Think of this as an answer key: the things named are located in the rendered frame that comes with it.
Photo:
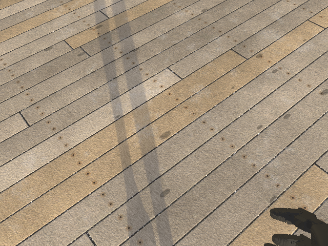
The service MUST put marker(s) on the robot right hand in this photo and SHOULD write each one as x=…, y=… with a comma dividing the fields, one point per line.
x=305, y=221

